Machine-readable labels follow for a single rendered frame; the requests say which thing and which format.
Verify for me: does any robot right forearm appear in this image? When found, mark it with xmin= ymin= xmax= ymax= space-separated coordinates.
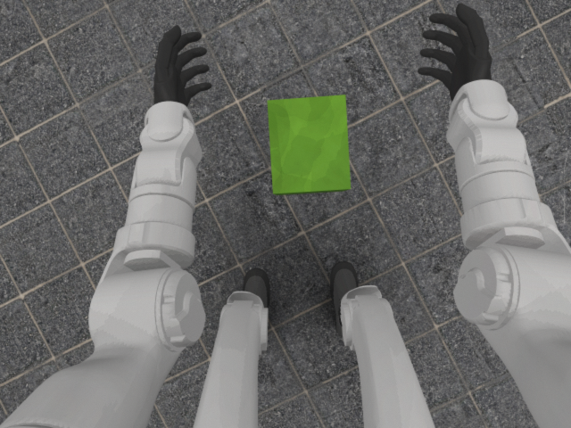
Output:
xmin=446 ymin=79 xmax=571 ymax=256

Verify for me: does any left robot upper arm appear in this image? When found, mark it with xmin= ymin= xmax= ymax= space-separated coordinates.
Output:
xmin=0 ymin=267 xmax=206 ymax=428

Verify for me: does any robot left forearm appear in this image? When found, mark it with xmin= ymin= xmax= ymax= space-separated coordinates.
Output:
xmin=88 ymin=101 xmax=203 ymax=340

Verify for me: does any left robot thigh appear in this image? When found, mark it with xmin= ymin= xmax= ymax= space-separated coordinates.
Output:
xmin=193 ymin=300 xmax=269 ymax=428

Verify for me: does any robot left hand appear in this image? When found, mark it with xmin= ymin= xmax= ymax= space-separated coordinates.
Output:
xmin=153 ymin=25 xmax=211 ymax=107

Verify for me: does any right robot upper arm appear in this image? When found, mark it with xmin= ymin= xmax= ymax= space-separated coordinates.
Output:
xmin=453 ymin=243 xmax=571 ymax=428

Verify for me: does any robot right hand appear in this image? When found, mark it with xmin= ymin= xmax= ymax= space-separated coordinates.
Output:
xmin=418 ymin=3 xmax=492 ymax=101

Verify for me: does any carton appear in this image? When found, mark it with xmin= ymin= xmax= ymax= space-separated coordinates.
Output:
xmin=268 ymin=95 xmax=351 ymax=195

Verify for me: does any robot thigh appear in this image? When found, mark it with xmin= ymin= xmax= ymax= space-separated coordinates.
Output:
xmin=193 ymin=300 xmax=269 ymax=428
xmin=341 ymin=294 xmax=435 ymax=428

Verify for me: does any right robot thigh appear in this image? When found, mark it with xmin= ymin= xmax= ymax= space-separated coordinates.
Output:
xmin=341 ymin=294 xmax=435 ymax=428

